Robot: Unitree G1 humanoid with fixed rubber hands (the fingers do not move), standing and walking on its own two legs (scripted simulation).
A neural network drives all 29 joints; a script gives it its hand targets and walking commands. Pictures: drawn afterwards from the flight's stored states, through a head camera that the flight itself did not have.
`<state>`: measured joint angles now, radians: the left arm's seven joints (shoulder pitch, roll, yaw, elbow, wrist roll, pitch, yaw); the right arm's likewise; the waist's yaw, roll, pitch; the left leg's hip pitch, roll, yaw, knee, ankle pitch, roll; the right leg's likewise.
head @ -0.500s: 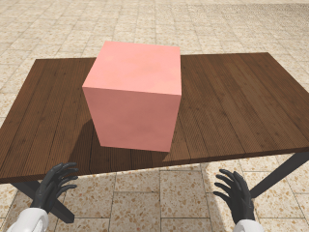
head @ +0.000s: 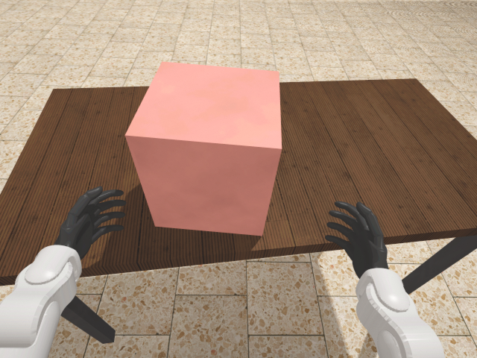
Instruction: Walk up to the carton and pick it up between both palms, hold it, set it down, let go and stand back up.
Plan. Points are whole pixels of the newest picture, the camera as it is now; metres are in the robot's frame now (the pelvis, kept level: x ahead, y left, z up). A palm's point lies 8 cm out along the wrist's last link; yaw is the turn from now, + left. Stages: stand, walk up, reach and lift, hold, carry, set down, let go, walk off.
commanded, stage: reach and lift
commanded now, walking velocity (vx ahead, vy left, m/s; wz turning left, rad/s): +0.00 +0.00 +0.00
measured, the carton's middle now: (214, 152) +0.49 +0.05 +0.06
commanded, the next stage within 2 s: none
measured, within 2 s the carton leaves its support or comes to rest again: neither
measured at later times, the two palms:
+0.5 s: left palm (79, 184) +0.35 +0.25 +0.13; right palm (358, 200) +0.33 -0.17 +0.12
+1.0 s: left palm (76, 129) +0.41 +0.25 +0.18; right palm (352, 154) +0.40 -0.17 +0.16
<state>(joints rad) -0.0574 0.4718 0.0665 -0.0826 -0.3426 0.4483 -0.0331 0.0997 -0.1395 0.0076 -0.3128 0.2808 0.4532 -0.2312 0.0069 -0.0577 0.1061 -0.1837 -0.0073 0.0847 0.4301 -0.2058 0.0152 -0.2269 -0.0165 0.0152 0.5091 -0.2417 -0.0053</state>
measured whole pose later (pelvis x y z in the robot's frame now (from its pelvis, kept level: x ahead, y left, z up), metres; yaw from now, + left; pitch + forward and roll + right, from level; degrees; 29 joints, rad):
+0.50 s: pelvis +0.01 +0.00 +0.00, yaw +0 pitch -1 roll +1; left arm -0.36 0.48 0.11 -0.01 -0.34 0.64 -0.04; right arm -0.23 -0.21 -0.03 -0.17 0.33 0.56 -0.24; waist 0.01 -0.06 0.11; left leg -0.19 -0.01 0.08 0.42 -0.21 0.02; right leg -0.23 -0.02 0.02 0.48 -0.24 0.00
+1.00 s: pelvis +0.01 +0.01 +0.00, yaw +0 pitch -1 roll +1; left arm -0.73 0.49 0.11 0.27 -0.34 0.66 -0.04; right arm -0.58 -0.23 -0.09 0.15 0.33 0.56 -0.24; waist 0.01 -0.06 0.11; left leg -0.20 -0.01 0.08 0.42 -0.21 0.02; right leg -0.23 -0.02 0.02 0.47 -0.23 0.01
